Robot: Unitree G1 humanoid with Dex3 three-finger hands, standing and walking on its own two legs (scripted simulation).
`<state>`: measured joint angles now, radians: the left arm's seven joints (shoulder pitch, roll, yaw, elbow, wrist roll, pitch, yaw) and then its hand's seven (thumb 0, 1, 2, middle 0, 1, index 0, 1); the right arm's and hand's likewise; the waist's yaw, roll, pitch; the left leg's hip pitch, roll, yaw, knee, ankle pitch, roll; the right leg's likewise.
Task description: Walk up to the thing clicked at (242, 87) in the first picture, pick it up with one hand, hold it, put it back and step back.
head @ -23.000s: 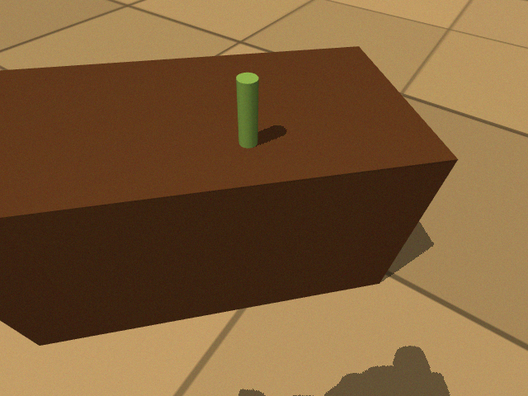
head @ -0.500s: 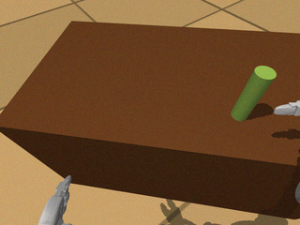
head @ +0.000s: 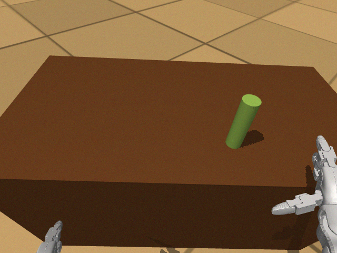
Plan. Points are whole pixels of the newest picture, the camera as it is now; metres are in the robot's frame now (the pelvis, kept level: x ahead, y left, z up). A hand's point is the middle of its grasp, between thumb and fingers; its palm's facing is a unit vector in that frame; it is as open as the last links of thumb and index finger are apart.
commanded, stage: sink last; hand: right
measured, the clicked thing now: (241, 123) +0.48 -0.24 +0.04
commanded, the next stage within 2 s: home in 0.56 s
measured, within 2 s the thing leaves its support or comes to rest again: neither
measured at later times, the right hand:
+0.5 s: hand (303, 242) +0.14 -0.23 +0.09, palm faces +0.38 +0.84 -0.39, open 17.4 cm
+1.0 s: hand (280, 244) +0.15 -0.23 +0.02, palm faces +0.32 +0.90 -0.29, open 17.3 cm
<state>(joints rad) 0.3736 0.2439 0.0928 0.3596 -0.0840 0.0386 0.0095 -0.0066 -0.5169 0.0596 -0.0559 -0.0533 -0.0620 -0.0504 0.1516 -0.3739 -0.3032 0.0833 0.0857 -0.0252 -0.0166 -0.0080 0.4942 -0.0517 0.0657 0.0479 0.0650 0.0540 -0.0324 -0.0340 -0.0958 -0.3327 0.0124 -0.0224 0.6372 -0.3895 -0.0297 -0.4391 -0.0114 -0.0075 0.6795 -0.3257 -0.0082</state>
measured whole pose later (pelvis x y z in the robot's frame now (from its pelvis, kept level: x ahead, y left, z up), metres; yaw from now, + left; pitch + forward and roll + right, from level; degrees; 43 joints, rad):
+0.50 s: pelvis -0.03 +0.03 +0.00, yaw -2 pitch +1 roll -1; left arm 0.39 0.25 0.15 0.37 -0.03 -0.05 0.08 -0.01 -0.52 0.05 -0.05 -0.05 -0.06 -0.06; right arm 0.52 -0.29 -0.29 -0.23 0.09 -0.12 -0.04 -0.01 0.54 -0.04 0.06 0.05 0.06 0.06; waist -0.05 -0.06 -0.03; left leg -0.33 0.01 0.01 0.72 -0.40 0.01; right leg -0.41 -0.01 0.03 0.67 -0.27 0.03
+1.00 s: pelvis -0.02 +0.02 +0.00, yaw -1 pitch +1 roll +0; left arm 0.30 0.14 0.01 0.46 -0.02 -0.10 0.05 0.00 0.11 0.48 -0.13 -0.18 -0.13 -0.18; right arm 0.47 -0.22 -0.20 0.03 0.06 -0.19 -0.03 -0.01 0.52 -0.06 0.05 0.05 0.06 0.06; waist -0.05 -0.02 0.00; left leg -0.29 0.02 0.00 0.64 -0.38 -0.01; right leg -0.37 0.00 0.01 0.62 -0.27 0.01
